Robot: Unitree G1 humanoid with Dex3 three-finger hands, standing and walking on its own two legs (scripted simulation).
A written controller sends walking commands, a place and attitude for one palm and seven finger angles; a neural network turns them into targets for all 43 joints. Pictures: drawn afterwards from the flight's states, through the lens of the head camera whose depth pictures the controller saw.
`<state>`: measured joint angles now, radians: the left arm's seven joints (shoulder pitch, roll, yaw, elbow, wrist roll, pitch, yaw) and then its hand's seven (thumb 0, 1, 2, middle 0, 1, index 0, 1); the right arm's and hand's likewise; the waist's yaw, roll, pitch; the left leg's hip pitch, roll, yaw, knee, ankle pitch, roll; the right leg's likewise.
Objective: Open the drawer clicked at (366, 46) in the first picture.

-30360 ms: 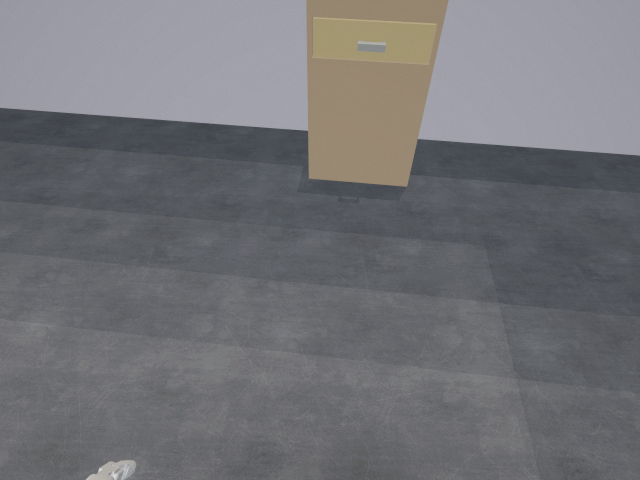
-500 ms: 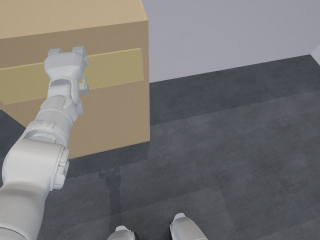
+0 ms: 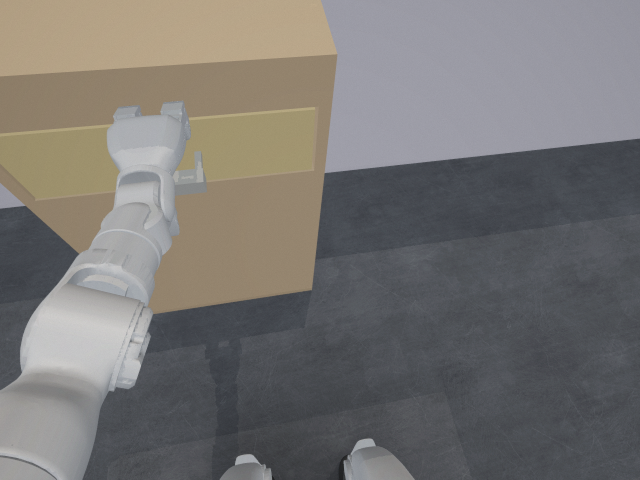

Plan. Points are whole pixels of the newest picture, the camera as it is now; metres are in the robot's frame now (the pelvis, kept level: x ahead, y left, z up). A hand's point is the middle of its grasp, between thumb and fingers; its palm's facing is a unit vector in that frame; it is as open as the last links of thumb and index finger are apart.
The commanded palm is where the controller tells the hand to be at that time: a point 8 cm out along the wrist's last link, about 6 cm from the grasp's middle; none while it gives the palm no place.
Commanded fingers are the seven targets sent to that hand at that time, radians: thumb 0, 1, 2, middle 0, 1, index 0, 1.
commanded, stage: re-aim the fingers above the handle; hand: left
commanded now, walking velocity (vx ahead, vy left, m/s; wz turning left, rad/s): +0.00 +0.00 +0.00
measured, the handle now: (169, 172) +0.57 +0.17 -0.03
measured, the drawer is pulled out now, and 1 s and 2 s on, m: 0.00 0.00 0.00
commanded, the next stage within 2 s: lower the fingers behind the handle in 0.02 s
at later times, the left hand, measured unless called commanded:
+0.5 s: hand (163, 172) +0.52 +0.16 +0.02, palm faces -0.01 +0.02 -1.00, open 13.7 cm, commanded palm +0.51 +0.15 +0.04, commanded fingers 0.00 -0.50 0.30 -0.30 -1.20 -0.30 -1.20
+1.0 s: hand (168, 198) +0.52 +0.17 -0.04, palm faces -0.04 +0.02 -1.00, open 13.7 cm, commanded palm +0.52 +0.15 +0.01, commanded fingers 0.00 -0.50 0.30 -0.30 -1.20 -0.30 -1.20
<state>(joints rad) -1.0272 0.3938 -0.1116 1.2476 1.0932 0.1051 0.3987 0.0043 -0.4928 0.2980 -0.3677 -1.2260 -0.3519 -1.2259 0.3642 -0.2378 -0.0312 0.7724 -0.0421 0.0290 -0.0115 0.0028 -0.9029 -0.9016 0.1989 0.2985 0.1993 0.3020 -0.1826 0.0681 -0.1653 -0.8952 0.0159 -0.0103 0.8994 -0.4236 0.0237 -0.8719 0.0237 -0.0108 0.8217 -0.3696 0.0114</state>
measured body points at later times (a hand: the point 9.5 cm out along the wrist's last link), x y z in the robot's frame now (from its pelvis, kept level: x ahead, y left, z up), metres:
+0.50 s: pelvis -0.02 -0.01 -0.01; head +0.12 +0.00 +0.42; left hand +0.52 +0.16 +0.07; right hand -0.04 -0.28 -0.13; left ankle -0.01 +0.10 -0.69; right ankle +0.00 -0.13 -0.69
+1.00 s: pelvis -0.05 +0.00 -0.06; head +0.12 +0.00 +0.36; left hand +0.51 +0.17 +0.02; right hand -0.10 -0.26 -0.17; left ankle -0.01 +0.10 -0.69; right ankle +0.00 -0.13 -0.69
